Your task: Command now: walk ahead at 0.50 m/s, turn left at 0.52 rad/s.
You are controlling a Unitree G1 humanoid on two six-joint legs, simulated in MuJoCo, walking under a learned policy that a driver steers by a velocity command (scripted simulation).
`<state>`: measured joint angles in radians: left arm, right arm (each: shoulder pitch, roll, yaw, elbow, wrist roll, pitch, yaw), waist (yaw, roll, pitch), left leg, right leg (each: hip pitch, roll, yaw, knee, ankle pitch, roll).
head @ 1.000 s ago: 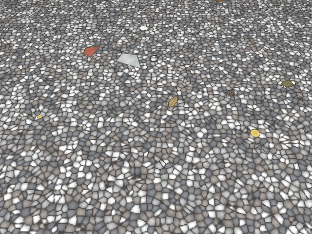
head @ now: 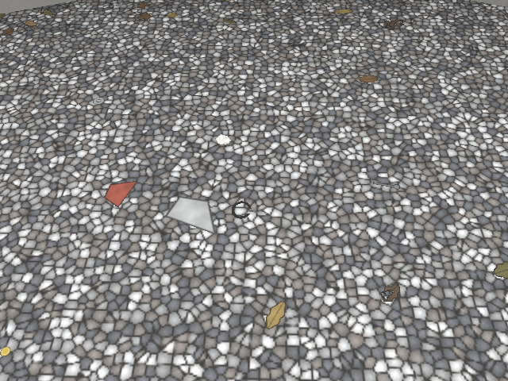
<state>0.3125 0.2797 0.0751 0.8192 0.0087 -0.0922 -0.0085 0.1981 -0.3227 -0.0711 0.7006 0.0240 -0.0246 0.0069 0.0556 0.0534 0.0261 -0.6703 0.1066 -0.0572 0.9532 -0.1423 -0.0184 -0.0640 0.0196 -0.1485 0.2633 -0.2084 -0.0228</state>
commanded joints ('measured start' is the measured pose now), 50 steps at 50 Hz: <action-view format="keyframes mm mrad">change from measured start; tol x32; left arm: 1 -92 152 32 -70 -6 -17 10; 50 -71 171 27 -181 -19 25 7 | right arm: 1 -37 -2 11 -77 -1 -12 21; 50 -3 -57 11 -67 -43 -73 -12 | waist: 1 -20 -103 37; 13 -166 135 -397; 50 -67 -96 -30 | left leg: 1 18 20 6 -149 144 10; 10 415 -155 173 -374 -14 159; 13 1058 228 -789 -653 -322 428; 21 504 95 -159 -770 259 289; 32 716 118 88 -817 249 197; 38 820 126 166 -425 974 134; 40 332 -5 208 168 480 38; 41 14 -209 50 443 -412 -7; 50 73 -21 9 -20 -83 -56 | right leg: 1 -37 -270 81 -139 265 -156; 10 76 -270 -80 353 796 -54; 11 -146 -230 -84 645 575 -7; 12 -600 -29 -21 1009 -330 61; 13 -693 -5 227 1122 -400 48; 27 -597 -134 199 487 353 46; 35 -667 -67 134 304 192 -27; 39 -152 47 80 257 130 -132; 41 473 -355 940 122 26 -412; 50 -202 -146 430 -52 313 -279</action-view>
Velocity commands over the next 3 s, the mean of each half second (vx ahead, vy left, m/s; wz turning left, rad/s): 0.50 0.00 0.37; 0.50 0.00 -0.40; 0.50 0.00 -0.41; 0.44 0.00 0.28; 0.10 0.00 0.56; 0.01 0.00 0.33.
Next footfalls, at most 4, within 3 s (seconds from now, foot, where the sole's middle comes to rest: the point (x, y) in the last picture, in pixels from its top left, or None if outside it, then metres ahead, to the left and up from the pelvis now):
0.22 left None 0.27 0.16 -0.78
0.78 right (283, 335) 0.62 0.00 -0.78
1.24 left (226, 244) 0.90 0.18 -0.78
1.72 right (325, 206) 1.07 -0.13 -0.78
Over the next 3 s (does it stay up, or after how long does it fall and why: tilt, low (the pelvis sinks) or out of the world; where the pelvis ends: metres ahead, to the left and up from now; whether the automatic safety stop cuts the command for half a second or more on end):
stays up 1.19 -0.04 -0.01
